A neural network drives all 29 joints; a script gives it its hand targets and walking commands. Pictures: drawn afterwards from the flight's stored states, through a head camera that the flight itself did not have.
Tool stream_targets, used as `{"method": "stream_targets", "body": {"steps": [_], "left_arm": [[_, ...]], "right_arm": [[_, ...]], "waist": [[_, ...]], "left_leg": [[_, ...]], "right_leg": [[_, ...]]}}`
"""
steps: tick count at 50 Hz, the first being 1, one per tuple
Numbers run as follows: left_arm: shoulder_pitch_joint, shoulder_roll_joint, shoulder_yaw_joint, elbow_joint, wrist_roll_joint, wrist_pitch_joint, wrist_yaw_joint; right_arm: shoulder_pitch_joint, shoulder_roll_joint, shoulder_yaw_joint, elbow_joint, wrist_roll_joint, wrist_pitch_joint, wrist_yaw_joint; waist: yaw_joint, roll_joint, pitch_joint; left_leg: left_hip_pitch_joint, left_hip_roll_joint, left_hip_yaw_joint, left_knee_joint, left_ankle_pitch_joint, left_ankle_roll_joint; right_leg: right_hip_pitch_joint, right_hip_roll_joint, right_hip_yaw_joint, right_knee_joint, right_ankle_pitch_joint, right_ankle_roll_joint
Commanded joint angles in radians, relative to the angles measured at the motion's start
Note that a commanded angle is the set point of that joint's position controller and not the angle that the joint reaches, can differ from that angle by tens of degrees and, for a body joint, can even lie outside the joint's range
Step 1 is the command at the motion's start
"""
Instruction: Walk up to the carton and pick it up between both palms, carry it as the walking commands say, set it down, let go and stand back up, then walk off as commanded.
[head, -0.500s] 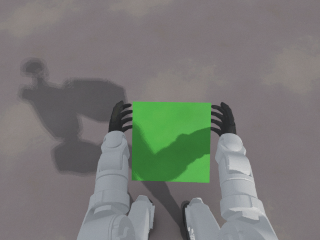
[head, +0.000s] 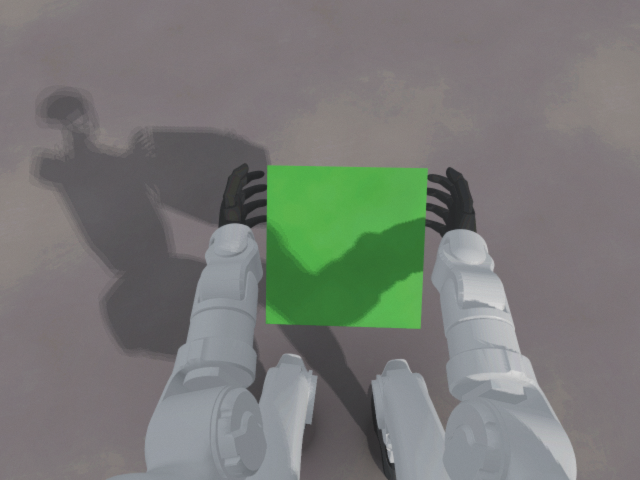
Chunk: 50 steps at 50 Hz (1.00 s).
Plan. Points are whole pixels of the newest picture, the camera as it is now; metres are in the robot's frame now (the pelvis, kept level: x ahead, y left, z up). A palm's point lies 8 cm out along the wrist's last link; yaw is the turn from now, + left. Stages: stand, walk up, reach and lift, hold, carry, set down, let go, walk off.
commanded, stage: set down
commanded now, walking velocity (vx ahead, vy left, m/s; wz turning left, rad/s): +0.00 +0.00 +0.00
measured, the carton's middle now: (342, 239) +0.44 +0.01 -0.17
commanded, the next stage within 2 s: none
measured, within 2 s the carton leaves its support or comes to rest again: neither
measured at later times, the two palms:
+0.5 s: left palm (247, 232) +0.45 +0.15 -0.16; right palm (432, 234) +0.45 -0.13 -0.15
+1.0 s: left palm (258, 233) +0.47 +0.15 -0.24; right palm (419, 237) +0.47 -0.13 -0.24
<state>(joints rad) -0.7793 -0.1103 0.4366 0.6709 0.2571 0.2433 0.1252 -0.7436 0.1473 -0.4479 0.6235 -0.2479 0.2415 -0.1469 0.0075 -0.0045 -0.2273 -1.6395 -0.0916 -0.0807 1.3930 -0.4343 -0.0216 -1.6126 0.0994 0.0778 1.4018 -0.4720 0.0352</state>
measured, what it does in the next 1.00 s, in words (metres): lowers itself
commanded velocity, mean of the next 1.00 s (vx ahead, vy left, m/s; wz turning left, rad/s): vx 0.00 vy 0.00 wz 0.00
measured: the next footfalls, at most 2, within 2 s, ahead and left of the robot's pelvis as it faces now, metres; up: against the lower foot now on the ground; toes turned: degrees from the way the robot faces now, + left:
none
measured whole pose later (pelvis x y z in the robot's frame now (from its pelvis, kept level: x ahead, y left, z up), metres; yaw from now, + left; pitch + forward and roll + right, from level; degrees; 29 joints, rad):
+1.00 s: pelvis -0.03 +0.00 -0.14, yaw -1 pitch +46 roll -2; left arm -1.14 0.04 0.42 0.78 0.20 0.27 0.14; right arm -1.12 0.03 -0.46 0.74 -0.20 0.25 -0.19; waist 0.02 -0.01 -0.06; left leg -2.15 -0.14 -0.09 1.85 -0.50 -0.06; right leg -2.12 0.16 0.06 1.86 -0.54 0.07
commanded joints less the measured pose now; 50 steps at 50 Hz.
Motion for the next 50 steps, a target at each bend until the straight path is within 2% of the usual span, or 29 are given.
{"method": "stream_targets", "body": {"steps": [1,22,50], "left_arm": [[-0.558,-0.952,-0.534,0.096,-0.116,-0.008,-0.275],[-0.74,-0.894,-0.522,0.104,-0.146,-0.013,-0.243],[-0.966,-0.793,-0.477,0.127,-0.175,0.001,-0.272]], "right_arm": [[-0.611,0.924,0.561,0.082,0.118,-0.019,0.281],[-0.794,0.864,0.514,0.122,0.141,-0.025,0.257],[-1.029,0.799,0.48,0.142,0.166,-0.012,0.239]], "waist": [[0.004,0.01,-0.799],[0.005,0.029,-0.88],[0.021,0.011,-0.925]], "left_leg": [[0.514,-0.074,0.076,-0.094,0.214,-0.001],[0.362,-0.081,0.103,0.092,0.205,-0.014],[0.126,-0.071,0.141,0.325,0.182,-0.012]], "right_leg": [[0.329,0.075,-0.085,-0.11,0.194,-0.001],[0.146,0.091,-0.127,0.091,0.168,0.0],[0.013,0.091,-0.152,0.315,0.162,0.001]]}}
